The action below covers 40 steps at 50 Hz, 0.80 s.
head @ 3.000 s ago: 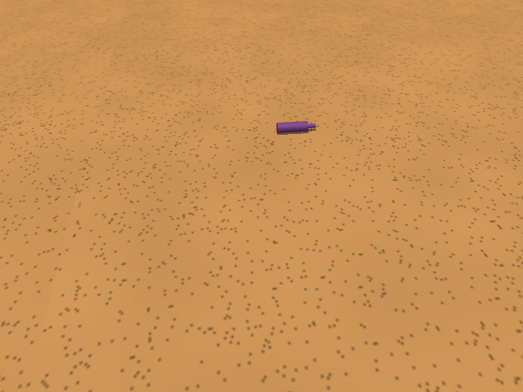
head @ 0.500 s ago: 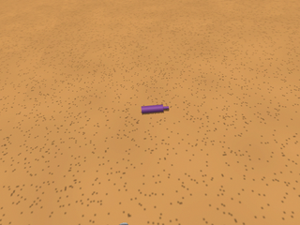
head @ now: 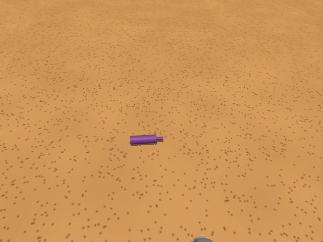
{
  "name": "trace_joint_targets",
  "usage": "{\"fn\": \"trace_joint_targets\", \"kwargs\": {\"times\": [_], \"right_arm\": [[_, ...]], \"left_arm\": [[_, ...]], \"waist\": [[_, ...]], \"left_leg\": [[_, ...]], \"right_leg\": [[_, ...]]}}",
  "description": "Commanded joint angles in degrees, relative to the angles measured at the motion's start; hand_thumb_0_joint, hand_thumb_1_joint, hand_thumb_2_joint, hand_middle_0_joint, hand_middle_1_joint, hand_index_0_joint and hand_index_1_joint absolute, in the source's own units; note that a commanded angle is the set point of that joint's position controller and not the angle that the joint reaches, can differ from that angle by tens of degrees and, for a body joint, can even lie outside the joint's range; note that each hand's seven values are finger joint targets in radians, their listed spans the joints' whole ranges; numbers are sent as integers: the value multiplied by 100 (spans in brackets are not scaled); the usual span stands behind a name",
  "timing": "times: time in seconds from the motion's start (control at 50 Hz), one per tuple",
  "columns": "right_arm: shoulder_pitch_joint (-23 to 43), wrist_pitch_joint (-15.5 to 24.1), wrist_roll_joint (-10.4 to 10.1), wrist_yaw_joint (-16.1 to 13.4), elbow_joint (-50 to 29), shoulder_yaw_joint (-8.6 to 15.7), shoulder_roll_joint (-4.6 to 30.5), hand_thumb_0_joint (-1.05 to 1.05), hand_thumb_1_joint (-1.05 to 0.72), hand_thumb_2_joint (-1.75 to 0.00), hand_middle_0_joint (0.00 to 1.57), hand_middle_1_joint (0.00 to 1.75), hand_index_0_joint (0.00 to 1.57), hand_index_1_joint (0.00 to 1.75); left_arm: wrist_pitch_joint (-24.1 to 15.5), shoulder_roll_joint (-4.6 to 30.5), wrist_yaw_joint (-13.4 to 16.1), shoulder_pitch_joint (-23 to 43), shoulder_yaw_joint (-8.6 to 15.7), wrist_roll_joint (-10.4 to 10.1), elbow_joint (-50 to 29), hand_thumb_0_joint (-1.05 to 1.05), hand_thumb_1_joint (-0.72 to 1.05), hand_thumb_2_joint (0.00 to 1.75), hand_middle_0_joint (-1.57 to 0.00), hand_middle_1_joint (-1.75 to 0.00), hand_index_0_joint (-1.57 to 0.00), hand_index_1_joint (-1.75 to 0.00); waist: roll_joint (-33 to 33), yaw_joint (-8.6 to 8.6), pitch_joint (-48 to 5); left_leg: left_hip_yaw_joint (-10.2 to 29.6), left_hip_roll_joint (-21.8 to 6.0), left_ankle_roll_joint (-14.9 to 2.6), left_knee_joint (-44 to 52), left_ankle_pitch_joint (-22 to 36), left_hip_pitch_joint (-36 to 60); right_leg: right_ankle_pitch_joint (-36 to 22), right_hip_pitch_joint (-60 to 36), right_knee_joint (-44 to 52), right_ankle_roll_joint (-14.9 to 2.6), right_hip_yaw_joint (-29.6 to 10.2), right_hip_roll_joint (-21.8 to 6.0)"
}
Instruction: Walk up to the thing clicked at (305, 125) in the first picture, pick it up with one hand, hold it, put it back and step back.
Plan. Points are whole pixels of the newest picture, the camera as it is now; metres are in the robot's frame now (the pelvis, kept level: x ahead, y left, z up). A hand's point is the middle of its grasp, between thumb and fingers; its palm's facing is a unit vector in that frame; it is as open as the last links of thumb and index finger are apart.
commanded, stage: walk up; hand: left
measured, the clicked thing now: (146, 139) +0.99 +0.07 -0.73
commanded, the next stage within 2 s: none
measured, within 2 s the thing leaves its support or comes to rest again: neither
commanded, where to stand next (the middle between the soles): +0.61 -0.18 m, yaw +5 degrees
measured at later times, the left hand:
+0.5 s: hand (103, 227) +0.22 +0.17 -0.14, palm faces +0.03 -0.94 -0.35, open 7.4 cm
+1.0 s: hand (130, 159) +0.43 +0.11 -0.13, palm faces +0.00 -0.90 -0.43, open 7.4 cm
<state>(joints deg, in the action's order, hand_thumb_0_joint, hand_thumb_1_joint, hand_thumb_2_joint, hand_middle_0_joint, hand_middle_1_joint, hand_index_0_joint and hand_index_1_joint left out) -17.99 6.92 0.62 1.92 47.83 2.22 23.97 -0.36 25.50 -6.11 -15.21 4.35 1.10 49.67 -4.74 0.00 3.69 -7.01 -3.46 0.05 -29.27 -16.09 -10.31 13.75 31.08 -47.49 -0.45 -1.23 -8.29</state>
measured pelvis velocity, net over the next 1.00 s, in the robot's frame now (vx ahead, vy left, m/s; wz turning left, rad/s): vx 0.37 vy -0.19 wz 0.03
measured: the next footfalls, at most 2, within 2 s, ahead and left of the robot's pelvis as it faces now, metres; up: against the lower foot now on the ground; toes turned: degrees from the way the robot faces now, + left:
right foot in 0.12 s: +0.21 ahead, -0.19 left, +0.00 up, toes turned -5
left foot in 0.56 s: +0.37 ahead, +0.01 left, +0.00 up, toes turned +8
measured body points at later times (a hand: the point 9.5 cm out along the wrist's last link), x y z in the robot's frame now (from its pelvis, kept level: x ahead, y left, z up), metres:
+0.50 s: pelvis +0.20 -0.11 +0.00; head +0.22 -0.10 +0.45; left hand +0.22 +0.22 -0.11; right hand +0.30 -0.42 -0.11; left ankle +0.32 +0.02 -0.71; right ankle +0.17 -0.19 -0.73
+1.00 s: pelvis +0.37 -0.19 -0.02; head +0.37 -0.20 +0.43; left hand +0.43 +0.16 -0.10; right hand +0.42 -0.53 -0.13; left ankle +0.33 -0.01 -0.71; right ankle +0.45 -0.32 -0.73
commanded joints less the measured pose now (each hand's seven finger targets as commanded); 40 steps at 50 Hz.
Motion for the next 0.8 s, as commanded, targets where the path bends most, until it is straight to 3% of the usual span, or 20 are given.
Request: {"fn": "trace_joint_targets", "kwargs": {"times": [0.0, 0.06, 0.1, 0.12, 0.14, 0.16, 0.18, 0.22, 0.24, 0.34, 0.42, 0.48, 0.52, 0.54, 0.56, 0.58, 0.64, 0.66, 0.68, 0.78], "right_arm": [[259, 92, -65, -107, -325, 602, 1877, 0, -90, -90, 20, 30, 20, 30], [411, 22, -28, -128, -288, 600, 1856, 0, -90, -90, 20, 30, 20, 30], [3, -25, 22, -145, -207, 415, 1355, 0, -90, -90, 20, 30, 20, 30], [-230, -34, -35, -138, -327, 220, 756, 0, -90, -90, 20, 30, 20, 30], [53, -77, -109, -203, -362, 308, 1148, 0, -90, -90, 20, 30, 20, 30], [285, -110, -104, -247, -226, 368, 1434, 0, -90, -90, 20, 30, 20, 30], [139, -111, -176, -219, -82, 359, 1401, 0, -90, -90, 20, 30, 20, 30], [-236, -132, -158, -163, 166, 331, 1273, 0, -90, -90, 20, 30, 20, 30], [-388, -148, -104, -126, 218, 333, 1239, 0, -90, -90, 20, 30, 20, 30], [122, -197, -8, -8, 19, 334, 1122, 0, -90, -90, 20, 30, 20, 30], [397, -156, -6, 18, -131, 344, 1031, 0, -90, -90, 20, 30, 20, 30], [225, -95, -31, 15, -114, 376, 976, 0, -90, -90, 20, 30, 20, 30], [-433, -48, -11, -85, 48, 495, 1159, 0, -90, -90, 20, 30, 20, 30], [-1109, -15, 86, -165, 113, 618, 1543, 0, -90, -90, 20, 30, 20, 30], [-1258, -3, 124, -247, -41, 720, 2015, 0, -90, -90, 20, 30, 20, 30], [-1085, -41, -126, -255, -101, 781, 2130, 0, -90, -90, 20, 30, 20, 30], [-388, -26, -119, -275, -244, 557, 1588, 0, -90, -90, 20, 30, 20, 30], [-218, -4, -127, -250, -241, 494, 1498, 0, -90, -90, 20, 30, 20, 30], [-43, 11, -109, -229, -277, 493, 1524, 0, -90, -90, 20, 30, 20, 30], [202, 49, 1, -122, -382, 580, 1821, 0, -90, -90, 20, 30, 20, 30]], "left_arm": [[-157, 939, -87, 291, 333, -1, -421, 0, 90, 90, -20, -30, -20, -30], [-207, 992, -60, 78, 417, 36, -279, 0, 90, 90, -20, -30, -20, -30], [-325, 1329, 61, -720, 576, 82, -23, 0, 90, 90, -20, -30, -20, -30], [-385, 1874, 172, -1239, 728, 130, 5, 0, 90, 90, -20, -30, -20, -30], [-393, 2100, 229, -1114, 683, 9, -120, 0, 90, 90, -20, -30, -20, -30], [-364, 1954, 258, -802, 627, -61, -267, 0, 90, 90, -20, -30, -20, -30], [-366, 1707, 303, -468, 546, -113, -348, 0, 90, 90, -20, -30, -20, -30], [-393, 1354, 355, -121, 430, -93, -424, 0, 90, 90, -20, -30, -20, -30], [-411, 1285, 353, -52, 385, -75, -456, 0, 90, 90, -20, -30, -20, -30], [-451, 1285, 350, -316, 380, -14, -619, 0, 90, 90, -20, -30, -20, -30], [-420, 1278, 331, -329, 342, 1, -720, 0, 90, 90, -20, -30, -20, -30], [-366, 1292, 314, -250, 308, -4, -750, 0, 90, 90, -20, -30, -20, -30], [-353, 1102, 332, -284, 189, -25, -791, 0, 90, 90, -20, -30, -20, -30], [-355, 783, 341, -392, 96, -64, -861, 0, 90, 90, -20, -30, -20, -30], [-325, 514, 345, -602, 66, -95, -894, 0, 90, 90, -20, -30, -20, -30], [-248, 1252, 411, -466, 222, -26, -816, 0, 90, 90, -20, -30, -20, -30], [-215, 1143, 395, -419, 227, -55, -607, 0, 90, 90, -20, -30, -20, -30], [-192, 1112, 360, -602, 234, -48, -492, 0, 90, 90, -20, -30, -20, -30], [-172, 1057, 297, -776, 246, -28, -406, 0, 90, 90, -20, -30, -20, -30], [-146, 935, 66, -275, 278, -6, -466, 0, 90, 90, -20, -30, -20, -30]], "waist": [[1408, -3, 137], [1142, -284, -160], [-130, -641, -650], [-1795, -811, -674], [-1657, -799, -601], [-786, -716, -361], [-366, -500, -255], [-583, -172, -196], [-662, -97, -229], [-369, -330, -83], [-167, -342, -73], [42, -123, -7], [508, 311, -345], [1326, 622, -849], [2016, 526, -896], [1065, 578, -930], [738, 173, -61], [939, 35, 92], [1180, -53, 40], [1637, 29, 154]], "left_leg": [[955, -1216, -1023, 1570, -1200, -802], [781, -1235, -910, 819, -760, -837], [159, -630, -616, -1576, 535, -1274], [-5, 79, -296, -3340, -729, -2538], [373, 366, -204, -4035, -1438, -3329], [980, 39, -221, -4310, -1163, -3160], [1173, -79, -239, -4159, -748, -2933], [1008, -284, -230, -3485, -434, -2490], [879, -276, -184, -3262, -363, -2246], [614, -202, -21, -1859, -98, -2193], [388, -138, -86, -1061, 374, -1772], [88, 137, -181, -475, 589, -788], [84, 383, -417, -124, 467, 812], [1420, -494, -782, 361, -419, 1750], [4202, -2065, -1373, 1076, -848, 2363], [4755, -2501, -1852, 1290, -1252, 1820], [2734, -1737, -1415, 1237, 113, 545], [2082, -1503, -1215, 1291, 206, -43], [1696, -1393, -1238, 1303, 161, -276], [1292, -1227, -1233, 1564, -1420, -956]], "right_leg": [[-571, -633, 821, 0, 296, 78], [-290, -1568, 1178, -52, 634, 308], [474, -3012, 1732, -185, 512, 575], [1508, -3594, 2765, -477, -1619, -679], [1599, -3559, 3560, -1044, -3365, -1521], [1326, -2992, 3444, -1181, -3075, -1550], [756, -2764, 3276, -1157, -2296, -1225], [-160, -2366, 3036, -996, -1181, -729], [-440, -2211, 3058, -1111, -876, -643], [-158, -2217, 3249, -1268, -609, -743], [-300, -2217, 3069, -1141, -398, -708], [-394, -1698, 2552, -998, -74, -500], [-1581, -957, 1185, -742, 373, -142], [-1317, -303, -462, -491, 632, 273], [1546, 1163, -1654, -164, 575, 1066], [1804, 1071, -2130, -209, -239, 711], [952, 803, -2011, -140, -583, 302], [758, 424, -1618, -102, -492, 185], [646, 177, -1402, -43, -296, 164], [107, -489, 285, 32, 89, 88]]}}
